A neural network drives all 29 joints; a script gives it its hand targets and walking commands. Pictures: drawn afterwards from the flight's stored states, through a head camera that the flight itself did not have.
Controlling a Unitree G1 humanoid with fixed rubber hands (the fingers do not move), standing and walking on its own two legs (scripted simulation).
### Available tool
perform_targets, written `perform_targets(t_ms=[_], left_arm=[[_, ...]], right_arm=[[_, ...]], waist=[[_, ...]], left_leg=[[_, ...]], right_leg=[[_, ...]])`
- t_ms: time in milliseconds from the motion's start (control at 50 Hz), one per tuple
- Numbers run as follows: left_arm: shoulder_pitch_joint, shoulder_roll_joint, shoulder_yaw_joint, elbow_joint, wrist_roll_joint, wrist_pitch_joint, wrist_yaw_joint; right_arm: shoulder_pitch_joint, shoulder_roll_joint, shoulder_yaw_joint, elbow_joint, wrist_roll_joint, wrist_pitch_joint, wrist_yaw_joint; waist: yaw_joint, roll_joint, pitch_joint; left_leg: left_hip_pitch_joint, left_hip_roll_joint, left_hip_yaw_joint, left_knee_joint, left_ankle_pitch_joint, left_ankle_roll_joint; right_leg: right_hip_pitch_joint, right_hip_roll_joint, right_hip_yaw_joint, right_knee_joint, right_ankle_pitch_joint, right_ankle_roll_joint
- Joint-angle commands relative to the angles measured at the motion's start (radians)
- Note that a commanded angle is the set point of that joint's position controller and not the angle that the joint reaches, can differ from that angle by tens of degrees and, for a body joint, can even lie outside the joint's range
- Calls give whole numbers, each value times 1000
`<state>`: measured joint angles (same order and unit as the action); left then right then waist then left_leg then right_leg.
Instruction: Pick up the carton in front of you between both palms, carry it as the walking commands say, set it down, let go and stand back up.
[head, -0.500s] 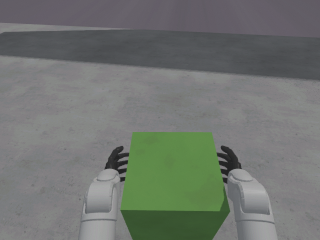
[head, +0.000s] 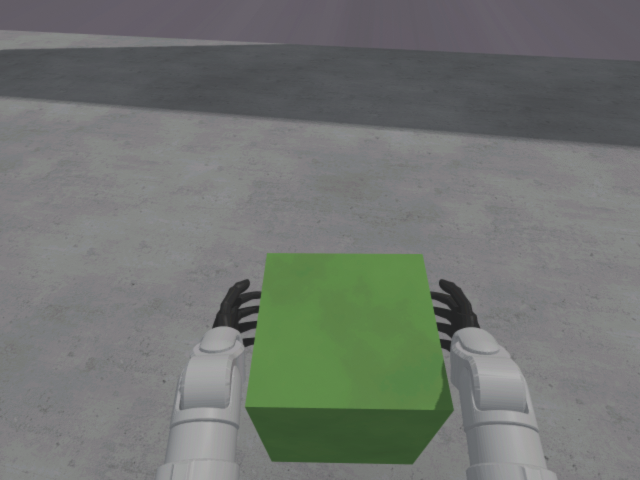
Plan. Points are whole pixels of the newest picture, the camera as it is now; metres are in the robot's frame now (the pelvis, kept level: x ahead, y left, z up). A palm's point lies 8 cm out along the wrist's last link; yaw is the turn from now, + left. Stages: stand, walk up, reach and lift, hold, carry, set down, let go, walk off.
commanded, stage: carry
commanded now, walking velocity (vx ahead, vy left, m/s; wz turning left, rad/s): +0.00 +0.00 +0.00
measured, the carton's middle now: (343, 363) +0.29 +0.00 -0.04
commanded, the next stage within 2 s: hold in 0.72 s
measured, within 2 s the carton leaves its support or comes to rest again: neither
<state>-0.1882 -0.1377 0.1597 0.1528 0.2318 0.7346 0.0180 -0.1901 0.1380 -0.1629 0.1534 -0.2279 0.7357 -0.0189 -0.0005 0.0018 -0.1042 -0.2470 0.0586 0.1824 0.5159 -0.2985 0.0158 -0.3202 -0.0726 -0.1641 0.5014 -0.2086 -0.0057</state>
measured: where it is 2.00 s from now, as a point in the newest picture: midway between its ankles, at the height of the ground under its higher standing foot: outside the picture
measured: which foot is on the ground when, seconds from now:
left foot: down 0.00-1.00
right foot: down 0.00-1.00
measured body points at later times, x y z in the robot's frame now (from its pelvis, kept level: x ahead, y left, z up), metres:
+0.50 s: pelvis -0.01 +0.01 +0.00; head -0.03 +0.01 +0.45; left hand +0.29 +0.16 +0.03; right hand +0.29 -0.14 +0.03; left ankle -0.02 +0.10 -0.74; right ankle +0.03 -0.12 -0.74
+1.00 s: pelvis -0.02 +0.00 +0.01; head -0.05 +0.00 +0.46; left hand +0.25 +0.18 +0.04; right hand +0.29 -0.12 +0.04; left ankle -0.02 +0.10 -0.74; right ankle +0.03 -0.13 -0.74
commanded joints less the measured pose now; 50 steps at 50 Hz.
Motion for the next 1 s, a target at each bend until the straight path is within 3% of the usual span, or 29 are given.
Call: perform_targets(t_ms=[0, 700, 720, 740, 760, 780, 800, 820, 980], left_arm=[[-448, -873, -552, -76, -243, -34, -213], [-446, -877, -553, -70, -244, -31, -214], [-356, -910, -518, -52, -233, -30, -223], [-367, -884, -514, -76, -205, -47, -217], [-360, -876, -501, -72, -202, -49, -213], [-382, -879, -506, -76, -201, -56, -208], [-368, -869, -491, -58, -186, -57, -203], [-376, -863, -489, -56, -184, -60, -202], [-508, -909, -522, -12, -224, -52, -243]], right_arm=[[-441, 879, 552, -72, 241, -31, 212], [-439, 883, 549, -64, 240, -30, 216], [-340, 912, 538, -94, 234, -21, 221], [-379, 876, 530, -145, 226, -34, 224], [-384, 868, 530, -135, 221, -34, 226], [-396, 875, 539, -118, 224, -39, 224], [-411, 866, 537, -119, 229, -43, 230], [-419, 868, 541, -114, 231, -46, 234], [-453, 908, 479, 6, 191, -51, 239]], waist=[[-1, 1, -212], [0, 3, -222], [4, 60, -105], [4, 61, -160], [8, 31, -142], [10, 33, -167], [21, 57, -145], [20, 26, -126], [-26, 30, -55]], left_leg=[[32, 113, -108, -93, 181, 3], [24, 112, -111, -99, 196, 14], [107, -96, -294, -154, 474, 13], [176, -84, -309, -151, 487, 14], [222, -87, -307, -138, 566, 7], [233, -97, -303, -144, 547, 0], [279, -107, -301, -163, 462, 1], [302, -107, -296, -160, 466, -3], [225, -107, -280, -198, 186, -11]], right_leg=[[117, -96, 102, -55, 181, -5], [110, -96, 95, -49, 161, 8], [321, 185, 209, -79, 294, -25], [311, 167, 228, -88, 306, -27], [295, 173, 236, -97, 336, -23], [320, 173, 239, -107, 333, -19], [273, 172, 237, -111, 291, -9], [239, 177, 234, -122, 273, -2], [251, 170, 236, -159, 70, -19]])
